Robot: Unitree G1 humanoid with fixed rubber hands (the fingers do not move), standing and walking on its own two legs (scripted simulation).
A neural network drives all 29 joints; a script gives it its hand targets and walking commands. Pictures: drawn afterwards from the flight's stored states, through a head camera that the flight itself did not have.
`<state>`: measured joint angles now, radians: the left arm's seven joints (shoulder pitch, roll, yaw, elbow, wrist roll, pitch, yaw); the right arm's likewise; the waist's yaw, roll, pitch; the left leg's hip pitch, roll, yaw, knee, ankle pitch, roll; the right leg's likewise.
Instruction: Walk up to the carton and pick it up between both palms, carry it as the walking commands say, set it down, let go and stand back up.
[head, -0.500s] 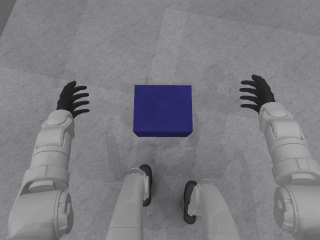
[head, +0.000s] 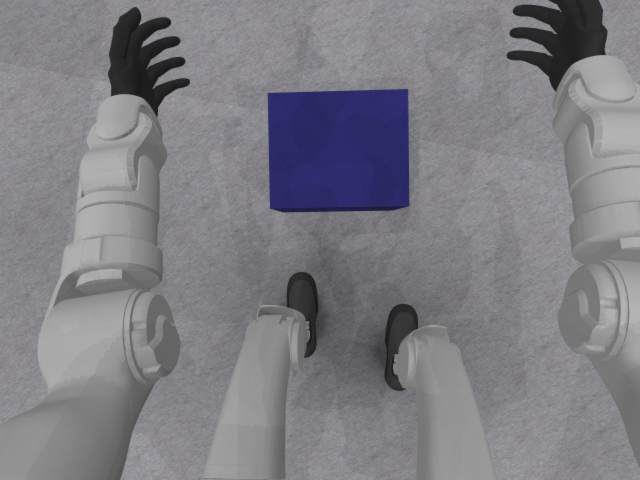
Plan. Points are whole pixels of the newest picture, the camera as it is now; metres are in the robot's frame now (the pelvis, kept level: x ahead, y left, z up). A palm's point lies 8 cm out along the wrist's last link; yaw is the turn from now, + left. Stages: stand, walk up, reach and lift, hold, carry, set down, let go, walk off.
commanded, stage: reach and lift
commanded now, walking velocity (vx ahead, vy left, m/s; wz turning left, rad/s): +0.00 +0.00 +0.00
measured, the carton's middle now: (337, 158) +0.52 +0.05 -0.55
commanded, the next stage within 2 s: none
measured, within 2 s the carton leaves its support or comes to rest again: neither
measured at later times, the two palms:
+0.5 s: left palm (188, 132) +0.49 +0.27 -0.26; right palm (499, 113) +0.55 -0.16 -0.25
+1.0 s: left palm (218, 156) +0.48 +0.26 -0.39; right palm (456, 142) +0.53 -0.15 -0.38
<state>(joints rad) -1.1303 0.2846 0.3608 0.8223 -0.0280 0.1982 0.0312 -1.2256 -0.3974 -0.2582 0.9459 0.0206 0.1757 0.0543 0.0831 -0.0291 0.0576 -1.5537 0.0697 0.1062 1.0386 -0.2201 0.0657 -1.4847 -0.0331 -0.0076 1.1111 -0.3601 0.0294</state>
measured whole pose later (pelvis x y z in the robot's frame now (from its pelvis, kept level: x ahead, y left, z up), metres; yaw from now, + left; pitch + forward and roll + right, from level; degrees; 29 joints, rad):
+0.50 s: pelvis -0.01 -0.03 -0.12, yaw +0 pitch +44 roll -2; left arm -1.26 0.40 0.37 0.93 -0.06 0.15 -0.01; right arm -1.29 -0.34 -0.21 0.87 0.09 0.21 -0.07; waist 0.07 -0.04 0.15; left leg -1.94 0.09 0.01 1.55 -0.38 0.02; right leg -1.84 -0.02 -0.05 1.63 -0.55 -0.01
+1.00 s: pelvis -0.06 +0.00 -0.24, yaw -2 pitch +29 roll -3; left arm -1.52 0.44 0.19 1.10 -0.20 0.16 0.10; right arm -1.59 -0.47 -0.07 1.12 0.20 0.20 -0.08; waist 0.11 -0.02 0.52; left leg -2.11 0.04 -0.01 2.01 -0.41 0.04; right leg -1.99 0.01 0.01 2.08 -0.60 0.05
